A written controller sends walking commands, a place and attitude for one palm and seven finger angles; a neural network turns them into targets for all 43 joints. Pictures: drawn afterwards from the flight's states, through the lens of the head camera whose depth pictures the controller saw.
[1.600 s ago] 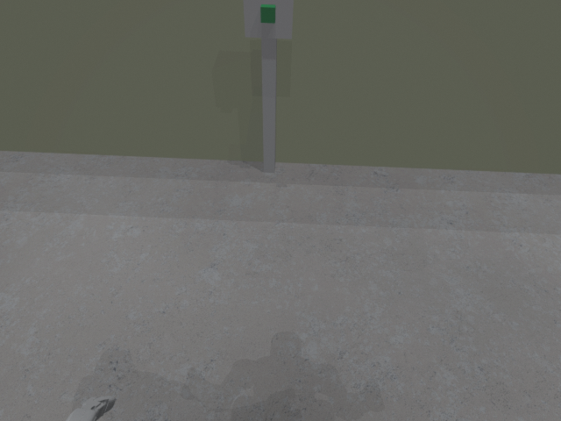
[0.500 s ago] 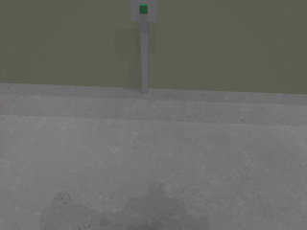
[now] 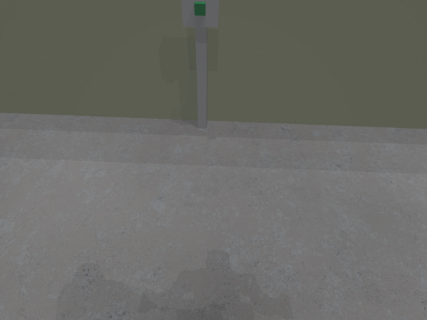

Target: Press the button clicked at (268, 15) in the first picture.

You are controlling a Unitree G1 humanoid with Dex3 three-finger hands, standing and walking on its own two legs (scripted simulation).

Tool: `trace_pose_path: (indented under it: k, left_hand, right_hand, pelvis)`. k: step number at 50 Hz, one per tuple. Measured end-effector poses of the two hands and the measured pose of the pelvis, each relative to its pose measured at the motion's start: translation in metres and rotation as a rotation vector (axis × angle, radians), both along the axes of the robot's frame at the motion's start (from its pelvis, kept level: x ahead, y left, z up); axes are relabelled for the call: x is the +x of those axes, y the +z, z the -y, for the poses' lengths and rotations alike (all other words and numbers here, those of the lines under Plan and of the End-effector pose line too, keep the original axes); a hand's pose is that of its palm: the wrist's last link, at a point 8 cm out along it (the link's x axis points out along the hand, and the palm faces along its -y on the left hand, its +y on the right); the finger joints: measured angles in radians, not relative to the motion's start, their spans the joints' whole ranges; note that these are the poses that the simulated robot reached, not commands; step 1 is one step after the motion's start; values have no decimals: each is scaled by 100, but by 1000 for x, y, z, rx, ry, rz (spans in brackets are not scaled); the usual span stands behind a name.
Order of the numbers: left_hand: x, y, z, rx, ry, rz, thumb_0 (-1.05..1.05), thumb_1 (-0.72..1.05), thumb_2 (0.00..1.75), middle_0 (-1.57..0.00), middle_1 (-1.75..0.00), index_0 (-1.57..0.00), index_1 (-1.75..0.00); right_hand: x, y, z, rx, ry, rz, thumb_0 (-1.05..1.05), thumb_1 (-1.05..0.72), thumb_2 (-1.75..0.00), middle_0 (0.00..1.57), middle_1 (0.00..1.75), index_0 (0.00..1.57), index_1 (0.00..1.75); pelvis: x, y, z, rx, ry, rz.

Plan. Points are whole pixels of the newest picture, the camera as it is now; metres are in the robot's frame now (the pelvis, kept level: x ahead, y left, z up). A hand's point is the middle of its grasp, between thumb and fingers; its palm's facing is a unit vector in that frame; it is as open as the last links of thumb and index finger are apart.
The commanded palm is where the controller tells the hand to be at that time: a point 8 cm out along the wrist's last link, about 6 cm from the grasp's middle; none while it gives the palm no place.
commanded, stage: walk to a spot facing it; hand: left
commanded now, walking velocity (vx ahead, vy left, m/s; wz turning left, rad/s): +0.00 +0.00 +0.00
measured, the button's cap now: (200, 8) +1.42 +0.15 +0.03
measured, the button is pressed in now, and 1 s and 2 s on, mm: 0 0 0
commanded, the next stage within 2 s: turn to face it in 1.50 s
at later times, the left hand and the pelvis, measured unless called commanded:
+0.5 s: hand out of the picture +0.05 +0.17 -0.20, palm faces +0.01 -0.98 -0.18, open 7.4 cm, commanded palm none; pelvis +0.10 +0.00 -0.03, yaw -4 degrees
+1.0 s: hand (146, 211) +0.42 +0.21 -0.17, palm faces -0.22 -0.95 -0.20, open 7.4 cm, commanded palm none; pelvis +0.29 +0.04 -0.01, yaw -16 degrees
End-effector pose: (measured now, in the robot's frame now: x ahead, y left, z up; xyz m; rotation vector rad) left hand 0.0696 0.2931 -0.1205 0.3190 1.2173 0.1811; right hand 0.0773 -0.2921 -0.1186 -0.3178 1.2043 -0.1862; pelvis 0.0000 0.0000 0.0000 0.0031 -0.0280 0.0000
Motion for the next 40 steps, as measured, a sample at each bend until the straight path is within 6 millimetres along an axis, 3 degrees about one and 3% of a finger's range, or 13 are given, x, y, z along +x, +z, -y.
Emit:
trace_pose_path:
  k: [5,10,19,23,25,27,30,33,36,40]
  left_hand:
    - [2,0,1,2,6,1,0,90,90,-21,-30,-21,-30]
    - [-5,-12,15,-37,12,-39,0,90,90,-20,-30,-20,-30]
    - [-21,-40,55,-129,36,-190,0,90,90,-20,-30,-21,-30]
    - [-20,-48,68,-149,76,-218,0,90,90,-21,-30,-21,-30]
    - [-22,-47,72,-156,104,-230,0,90,90,-21,-30,-21,-30]
    - [-28,-45,72,-162,121,-268,0,90,90,-21,-30,-21,-30]
    - [-34,-43,67,-181,123,-368,0,90,90,-21,-30,-21,-30]
    - [-23,-49,52,-202,109,-458,0,90,90,-21,-30,-21,-30]
    - [17,-58,30,-191,72,-468,0,90,90,-21,-30,-21,-30]
    - [117,-53,6,-149,-10,-302,1,90,90,-21,-30,-21,-30]
  right_hand:
    - [2,0,-1,0,-2,4,1,-91,-90,20,30,20,30]
    - [-5,-11,-14,38,-26,-13,1,-91,-90,20,30,20,30]
    - [-35,-42,-39,120,-138,-140,1,-91,-90,20,30,20,30]
    - [-34,-49,-44,125,-160,-217,1,-91,-90,20,30,20,30]
    - [-17,-45,-48,120,-146,-233,1,-91,-90,20,30,20,30]
    - [13,-41,-52,114,-132,-203,1,-91,-90,20,30,20,30]
    - [75,-33,-61,107,-122,-85,1,-91,-90,20,30,20,30]
    - [139,-28,-73,97,-121,77,1,-91,-90,20,30,20,30]
    - [171,-26,-85,85,-154,188,1,-91,-90,20,30,20,30]
    - [168,-21,-106,112,-215,141,0,-91,-90,20,30,20,30]
  pelvis:
    - [3,0,0,0,-3,1]
    - [15,-5,0,0,-29,0]
    - [61,-21,7,-2,-73,-25]
    - [84,-28,8,-19,-57,-34]
    - [96,-26,5,-22,-63,-32]
    - [109,-24,-1,-21,-80,-31]
    - [131,-22,-12,-19,-109,-33]
    - [158,-30,-28,-19,-130,-25]
    - [183,-36,-42,-21,-176,-3]
    - [213,-21,-48,-21,-206,7]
